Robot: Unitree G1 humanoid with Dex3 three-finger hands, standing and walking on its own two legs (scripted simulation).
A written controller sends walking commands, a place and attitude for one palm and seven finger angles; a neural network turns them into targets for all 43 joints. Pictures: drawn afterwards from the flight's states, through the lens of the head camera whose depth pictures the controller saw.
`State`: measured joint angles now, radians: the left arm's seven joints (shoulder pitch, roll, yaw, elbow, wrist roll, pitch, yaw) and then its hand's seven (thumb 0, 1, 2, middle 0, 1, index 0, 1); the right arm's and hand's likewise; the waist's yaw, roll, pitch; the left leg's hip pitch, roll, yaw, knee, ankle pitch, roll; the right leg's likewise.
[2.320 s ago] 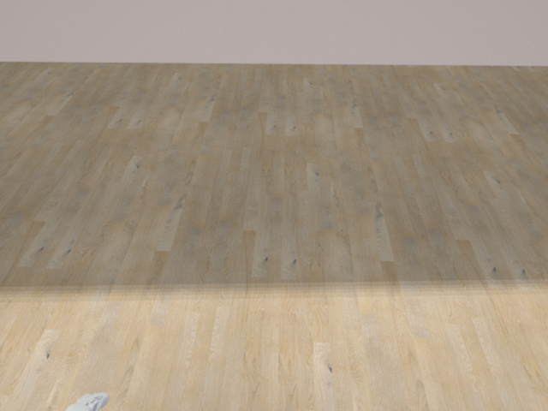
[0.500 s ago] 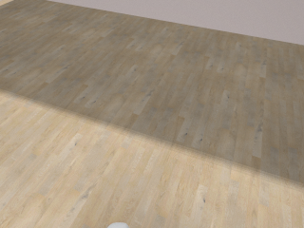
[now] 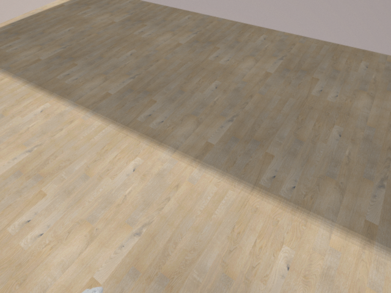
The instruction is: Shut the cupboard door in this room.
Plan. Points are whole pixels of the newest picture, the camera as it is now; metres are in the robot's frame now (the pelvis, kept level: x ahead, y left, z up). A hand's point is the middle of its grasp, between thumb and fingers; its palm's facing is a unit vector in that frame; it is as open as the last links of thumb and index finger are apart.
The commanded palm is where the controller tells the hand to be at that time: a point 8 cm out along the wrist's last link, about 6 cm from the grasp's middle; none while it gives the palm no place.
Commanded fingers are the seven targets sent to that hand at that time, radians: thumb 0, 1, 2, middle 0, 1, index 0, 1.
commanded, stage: turn or walk to find it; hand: left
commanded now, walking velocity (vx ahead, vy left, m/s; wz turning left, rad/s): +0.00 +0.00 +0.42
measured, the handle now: out of the picture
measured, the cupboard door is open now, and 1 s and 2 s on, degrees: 100 100 100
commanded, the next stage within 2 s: none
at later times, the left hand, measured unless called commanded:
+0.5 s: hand out of the picture -0.04 +0.24 -0.18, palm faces +0.26 -0.94 -0.22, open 7.4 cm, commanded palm none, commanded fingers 0.00 0.90 0.90 -0.20 -0.30 -0.20 -0.30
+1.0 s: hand out of the picture -0.04 +0.20 -0.14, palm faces +0.42 -0.87 -0.26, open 7.4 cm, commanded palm none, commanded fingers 0.00 0.90 0.90 -0.20 -0.30 -0.20 -0.30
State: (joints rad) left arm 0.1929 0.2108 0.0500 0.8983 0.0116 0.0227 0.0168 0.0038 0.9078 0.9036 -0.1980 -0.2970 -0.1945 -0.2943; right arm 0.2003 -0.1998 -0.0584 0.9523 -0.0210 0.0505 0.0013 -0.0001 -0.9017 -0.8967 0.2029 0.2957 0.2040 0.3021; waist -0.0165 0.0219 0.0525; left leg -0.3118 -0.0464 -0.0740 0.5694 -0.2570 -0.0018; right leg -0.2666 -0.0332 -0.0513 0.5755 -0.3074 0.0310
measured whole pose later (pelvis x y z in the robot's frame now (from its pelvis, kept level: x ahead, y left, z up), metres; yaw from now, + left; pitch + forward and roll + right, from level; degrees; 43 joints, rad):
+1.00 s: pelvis -0.04 -0.01 +0.01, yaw +25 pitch -1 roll +1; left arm 0.21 0.17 0.03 0.90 0.02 0.01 0.02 0.00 0.91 0.90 -0.20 -0.30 -0.20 -0.29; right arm 0.23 -0.24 -0.09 0.98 -0.03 0.08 0.01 0.00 -0.91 -0.90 0.20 0.29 0.20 0.30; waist -0.03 0.04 0.06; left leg -0.49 -0.02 -0.03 1.11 -0.39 -0.04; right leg -0.21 -0.06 -0.12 0.52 -0.29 -0.02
